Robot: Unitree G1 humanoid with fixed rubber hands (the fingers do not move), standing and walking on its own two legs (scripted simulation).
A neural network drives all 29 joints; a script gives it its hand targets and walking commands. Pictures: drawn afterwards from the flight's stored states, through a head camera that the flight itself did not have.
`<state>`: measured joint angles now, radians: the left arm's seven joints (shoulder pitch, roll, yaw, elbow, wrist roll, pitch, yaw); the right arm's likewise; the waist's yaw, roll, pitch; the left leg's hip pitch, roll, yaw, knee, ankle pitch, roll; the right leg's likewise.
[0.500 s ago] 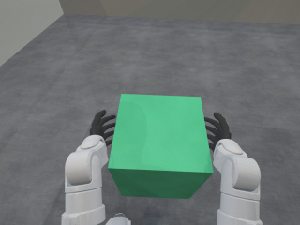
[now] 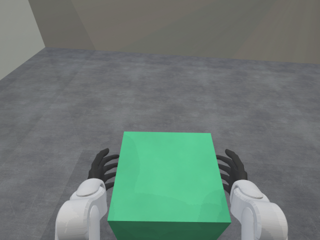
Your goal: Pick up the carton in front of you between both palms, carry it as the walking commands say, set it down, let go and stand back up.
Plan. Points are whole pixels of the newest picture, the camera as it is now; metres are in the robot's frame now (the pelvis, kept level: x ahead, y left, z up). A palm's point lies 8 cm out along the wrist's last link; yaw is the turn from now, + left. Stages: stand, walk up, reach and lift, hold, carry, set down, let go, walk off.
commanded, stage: carry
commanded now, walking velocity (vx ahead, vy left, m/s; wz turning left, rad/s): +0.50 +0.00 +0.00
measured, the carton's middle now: (165, 194) +0.24 +0.00 +0.01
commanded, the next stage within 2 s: none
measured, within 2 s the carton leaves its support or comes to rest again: neither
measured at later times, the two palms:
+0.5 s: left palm (126, 97) +0.54 +0.12 +0.10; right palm (214, 97) +0.56 -0.18 +0.10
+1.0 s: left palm (125, 59) +0.85 +0.17 +0.09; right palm (190, 59) +0.85 -0.13 +0.10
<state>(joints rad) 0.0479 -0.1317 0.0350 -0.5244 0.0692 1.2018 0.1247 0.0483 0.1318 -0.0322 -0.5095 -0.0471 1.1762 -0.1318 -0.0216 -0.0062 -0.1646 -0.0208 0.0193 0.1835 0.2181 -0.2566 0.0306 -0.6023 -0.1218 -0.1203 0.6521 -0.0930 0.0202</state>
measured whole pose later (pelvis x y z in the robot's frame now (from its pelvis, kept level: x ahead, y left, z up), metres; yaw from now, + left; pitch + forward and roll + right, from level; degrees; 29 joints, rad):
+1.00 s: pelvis +0.62 +0.02 +0.00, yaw +0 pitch +3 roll -1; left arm 0.04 -0.13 0.02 -0.60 0.07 1.19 0.12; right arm 0.05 0.13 -0.03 -0.58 -0.04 1.15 -0.11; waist -0.01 -0.02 -0.07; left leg -0.14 0.06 0.22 0.33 -0.24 0.03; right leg -0.51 -0.07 -0.15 0.59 -0.14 0.01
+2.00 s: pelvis +0.68 +0.02 -0.02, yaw +4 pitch +1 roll -1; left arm -0.04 -0.13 0.05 -0.30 0.14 1.11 0.08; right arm -0.03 0.13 -0.05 -0.31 -0.13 1.10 -0.07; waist 0.00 0.01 -0.10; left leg -0.10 0.05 0.17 0.51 -0.43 0.00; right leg -0.37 -0.09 -0.21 0.53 -0.16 -0.01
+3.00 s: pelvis +0.66 +0.03 -0.02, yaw +4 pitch +1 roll -1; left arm -0.19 -0.14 0.14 0.12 0.23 0.74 0.04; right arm -0.19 0.14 -0.15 0.11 -0.23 0.73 -0.03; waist 0.00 0.01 -0.04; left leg -0.16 0.04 0.18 0.58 -0.43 0.03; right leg -0.41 -0.11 -0.20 0.52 -0.11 0.00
